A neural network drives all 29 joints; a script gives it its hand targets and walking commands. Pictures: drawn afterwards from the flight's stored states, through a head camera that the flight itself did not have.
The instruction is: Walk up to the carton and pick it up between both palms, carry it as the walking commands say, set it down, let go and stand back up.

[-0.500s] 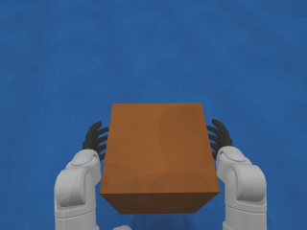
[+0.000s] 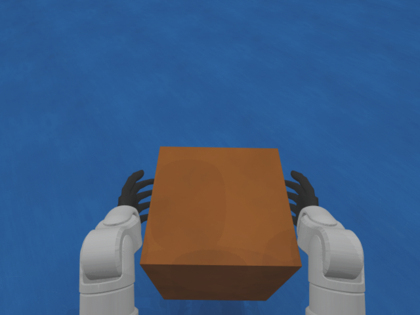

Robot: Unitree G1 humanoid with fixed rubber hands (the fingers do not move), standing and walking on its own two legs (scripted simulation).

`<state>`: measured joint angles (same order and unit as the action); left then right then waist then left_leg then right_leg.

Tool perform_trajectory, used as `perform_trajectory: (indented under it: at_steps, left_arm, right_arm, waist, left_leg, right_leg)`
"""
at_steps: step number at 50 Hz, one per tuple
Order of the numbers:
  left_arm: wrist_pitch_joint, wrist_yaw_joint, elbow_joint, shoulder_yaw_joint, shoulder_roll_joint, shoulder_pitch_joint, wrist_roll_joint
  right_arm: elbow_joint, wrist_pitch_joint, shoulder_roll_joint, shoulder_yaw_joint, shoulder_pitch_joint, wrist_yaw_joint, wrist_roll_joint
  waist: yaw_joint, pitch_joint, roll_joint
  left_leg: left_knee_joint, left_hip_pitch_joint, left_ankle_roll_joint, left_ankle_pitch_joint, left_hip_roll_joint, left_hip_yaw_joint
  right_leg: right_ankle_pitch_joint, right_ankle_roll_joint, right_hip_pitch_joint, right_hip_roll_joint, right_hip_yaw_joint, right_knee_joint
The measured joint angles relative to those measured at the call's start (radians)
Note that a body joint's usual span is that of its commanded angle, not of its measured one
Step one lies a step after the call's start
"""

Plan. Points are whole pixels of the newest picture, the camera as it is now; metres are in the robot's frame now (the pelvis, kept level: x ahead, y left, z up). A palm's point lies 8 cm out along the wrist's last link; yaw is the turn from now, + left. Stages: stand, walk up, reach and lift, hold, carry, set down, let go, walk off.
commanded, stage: carry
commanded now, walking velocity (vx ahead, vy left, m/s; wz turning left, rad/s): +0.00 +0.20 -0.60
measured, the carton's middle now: (216, 229) +0.27 +0.00 +0.01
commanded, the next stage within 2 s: none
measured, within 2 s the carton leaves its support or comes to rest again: neither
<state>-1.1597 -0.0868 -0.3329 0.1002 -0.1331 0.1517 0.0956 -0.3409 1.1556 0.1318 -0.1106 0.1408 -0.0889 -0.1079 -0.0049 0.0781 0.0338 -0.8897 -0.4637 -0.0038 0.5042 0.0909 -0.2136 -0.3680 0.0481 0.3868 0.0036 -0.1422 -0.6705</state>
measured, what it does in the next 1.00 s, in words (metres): steps to the left: left foot, then right foot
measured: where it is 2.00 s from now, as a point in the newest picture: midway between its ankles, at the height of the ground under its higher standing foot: outside the picture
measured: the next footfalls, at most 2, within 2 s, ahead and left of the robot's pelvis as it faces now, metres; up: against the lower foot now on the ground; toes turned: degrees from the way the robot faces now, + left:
left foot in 0.30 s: +0.08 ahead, +0.23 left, +0.00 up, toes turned -31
right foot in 0.60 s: -0.03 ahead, +0.03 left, +0.00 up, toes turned -15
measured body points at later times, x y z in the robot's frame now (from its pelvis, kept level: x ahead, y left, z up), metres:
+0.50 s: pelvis -0.01 +0.12 +0.02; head -0.01 +0.14 +0.47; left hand +0.29 +0.21 +0.09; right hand +0.22 -0.09 +0.10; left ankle +0.03 +0.22 -0.72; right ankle -0.06 +0.02 -0.66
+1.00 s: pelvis -0.04 +0.13 +0.02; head -0.06 +0.14 +0.47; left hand +0.27 +0.22 +0.10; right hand +0.20 -0.08 +0.10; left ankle +0.03 +0.22 -0.72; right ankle -0.07 +0.05 -0.72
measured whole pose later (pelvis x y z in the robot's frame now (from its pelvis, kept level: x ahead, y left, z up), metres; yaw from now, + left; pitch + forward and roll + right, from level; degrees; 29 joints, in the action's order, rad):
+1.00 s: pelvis -0.04 +0.13 +0.02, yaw -13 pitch +2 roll +0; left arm -1.20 -0.08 -0.28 0.12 -0.13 0.17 0.12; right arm -0.27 1.19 0.13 -0.12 0.17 -0.08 -0.12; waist 0.01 0.13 -0.01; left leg -0.50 -0.36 0.02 0.18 0.04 -0.14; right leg -0.30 0.04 0.28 0.02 -0.14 -0.53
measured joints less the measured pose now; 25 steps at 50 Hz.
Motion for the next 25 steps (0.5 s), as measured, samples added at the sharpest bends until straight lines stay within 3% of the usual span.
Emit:
perform_trajectory:
  at_steps: [3,5,11,15,16,18,21,25]
  left_arm:
    - [0.004,0.001,0.008,-0.012,0.003,-0.036,-0.004]
    - [0.008,0.002,-0.016,-0.010,0.004,-0.049,-0.007]
    - [0.020,0.005,-0.065,-0.001,0.003,-0.032,-0.005]
    - [0.004,0.006,-0.066,0.000,0.002,-0.021,0.003]
    - [0.000,0.007,-0.061,0.008,0.004,-0.016,0.003]
    - [-0.008,0.008,-0.040,0.021,0.003,-0.023,0.004]
    - [-0.019,0.001,-0.020,0.005,0.004,-0.030,0.008]
    - [-0.021,-0.008,-0.029,-0.007,0.003,-0.015,0.004]
  right_arm:
    - [-0.002,0.011,-0.003,0.012,-0.029,-0.007,0.004]
    - [-0.014,0.007,-0.004,0.021,-0.031,-0.012,0.011]
    - [-0.044,-0.010,-0.001,0.021,-0.001,-0.014,0.018]
    - [-0.040,-0.002,0.000,0.016,0.006,-0.011,0.018]
    - [-0.027,-0.006,0.002,0.020,0.009,-0.010,0.015]
    - [0.012,-0.011,0.001,0.030,0.004,-0.009,0.010]
    - [0.024,-0.006,-0.001,0.025,-0.016,-0.003,0.007]
    - [-0.001,-0.002,-0.001,0.008,-0.013,0.003,0.010]
  waist:
    - [-0.001,-0.028,-0.008]
    - [0.002,-0.038,-0.017]
    - [0.012,-0.033,-0.047]
    - [0.008,-0.002,-0.066]
    - [0.001,0.003,-0.081]
    - [0.002,0.005,-0.089]
    - [0.006,0.003,-0.079]
    - [0.005,0.017,-0.063]
  left_leg:
    - [-0.213,-0.086,-0.035,0.008,-0.033,0.118]
    - [-0.220,-0.111,-0.052,-0.053,-0.029,0.156]
    - [-0.002,-0.074,-0.070,-0.107,-0.037,0.206]
    - [0.310,0.063,-0.049,-0.198,-0.054,0.163]
    - [0.313,0.059,-0.035,-0.241,-0.061,0.151]
    - [0.270,0.046,-0.010,-0.232,-0.052,0.134]
    - [0.292,0.065,0.007,-0.232,-0.032,0.124]
    - [0.339,0.072,0.017,-0.266,-0.022,0.105]
  right_leg:
    - [0.013,-0.005,-0.014,0.012,0.041,0.028]
    - [0.042,-0.021,-0.018,0.022,0.074,0.059]
    - [0.081,-0.075,0.010,0.066,0.169,0.081]
    - [0.059,-0.121,0.050,0.083,0.222,0.019]
    - [0.009,-0.116,0.075,0.086,0.230,-0.039]
    - [-0.154,-0.102,0.134,0.069,0.199,-0.225]
    - [-0.164,-0.087,0.171,0.042,0.119,-0.405]
    - [-0.138,-0.080,0.116,0.013,0.051,-0.295]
